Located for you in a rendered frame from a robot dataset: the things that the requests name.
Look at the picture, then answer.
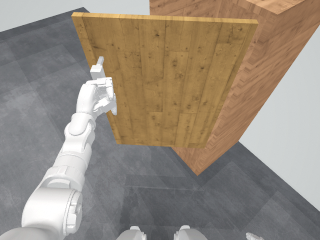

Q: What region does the cupboard door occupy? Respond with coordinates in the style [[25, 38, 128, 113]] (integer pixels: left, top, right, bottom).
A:
[[71, 12, 259, 149]]

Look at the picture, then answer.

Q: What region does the left robot thigh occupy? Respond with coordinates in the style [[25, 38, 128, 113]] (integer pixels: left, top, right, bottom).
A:
[[116, 229, 147, 240]]

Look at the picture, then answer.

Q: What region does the right robot shin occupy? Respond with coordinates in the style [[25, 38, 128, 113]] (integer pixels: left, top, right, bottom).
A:
[[179, 225, 190, 231]]

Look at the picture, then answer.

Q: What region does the robot left forearm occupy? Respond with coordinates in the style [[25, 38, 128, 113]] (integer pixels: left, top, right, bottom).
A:
[[21, 112, 96, 227]]

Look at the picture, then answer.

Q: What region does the robot left upper arm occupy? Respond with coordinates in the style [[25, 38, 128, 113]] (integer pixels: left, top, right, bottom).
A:
[[0, 187, 83, 240]]

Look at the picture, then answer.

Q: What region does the left robot hand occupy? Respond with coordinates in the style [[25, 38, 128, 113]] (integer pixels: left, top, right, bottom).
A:
[[76, 77, 117, 120]]

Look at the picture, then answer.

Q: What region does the handle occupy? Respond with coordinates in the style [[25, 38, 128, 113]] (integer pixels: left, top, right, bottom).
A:
[[90, 56, 107, 96]]

